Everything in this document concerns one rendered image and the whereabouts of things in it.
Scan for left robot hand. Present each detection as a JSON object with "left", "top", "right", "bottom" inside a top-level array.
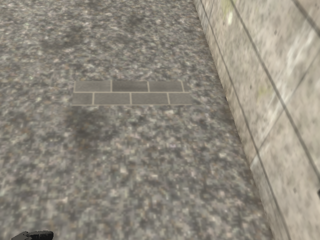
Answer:
[{"left": 11, "top": 230, "right": 54, "bottom": 240}]

